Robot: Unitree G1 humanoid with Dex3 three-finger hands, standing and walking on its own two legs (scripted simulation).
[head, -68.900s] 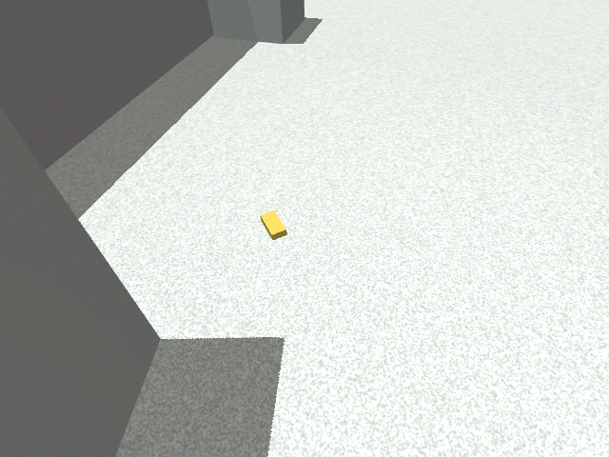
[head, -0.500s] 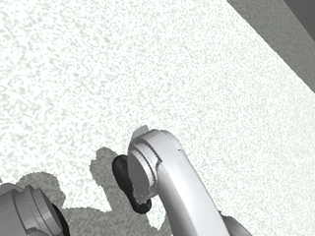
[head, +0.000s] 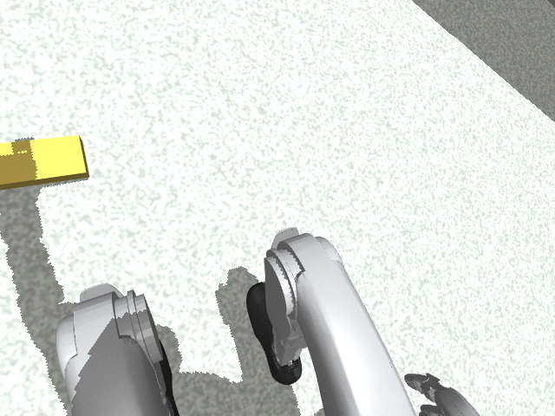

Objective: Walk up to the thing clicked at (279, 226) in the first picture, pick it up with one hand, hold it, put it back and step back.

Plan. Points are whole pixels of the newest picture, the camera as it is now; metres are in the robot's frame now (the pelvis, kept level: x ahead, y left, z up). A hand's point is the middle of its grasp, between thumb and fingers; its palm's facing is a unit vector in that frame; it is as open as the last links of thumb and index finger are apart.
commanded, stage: withdraw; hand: left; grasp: from above
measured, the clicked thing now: (40, 162) +0.55 +0.26 -0.34
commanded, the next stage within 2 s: home in 0.22 s
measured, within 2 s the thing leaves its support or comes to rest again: neither
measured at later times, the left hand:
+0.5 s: hand out of the picture +0.55 +0.30 -0.17, palm faces -0.41 -0.07 -0.91, open 12.0 cm
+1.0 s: hand out of the picture +0.37 +0.28 +0.02, palm faces -0.22 -0.71 -0.67, open 7.5 cm
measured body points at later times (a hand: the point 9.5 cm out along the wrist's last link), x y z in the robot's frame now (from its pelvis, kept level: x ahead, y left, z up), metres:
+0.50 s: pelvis +0.00 +0.00 -0.03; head +0.28 +0.08 +0.32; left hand +0.56 +0.31 -0.12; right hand +0.02 -0.25 -0.11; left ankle +0.08 +0.12 -0.32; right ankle +0.12 -0.12 -0.32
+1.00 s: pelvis +0.02 +0.00 +0.14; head +0.19 +0.06 +0.55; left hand +0.37 +0.31 +0.06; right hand +0.20 -0.25 +0.02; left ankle +0.08 +0.12 -0.32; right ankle +0.12 -0.12 -0.32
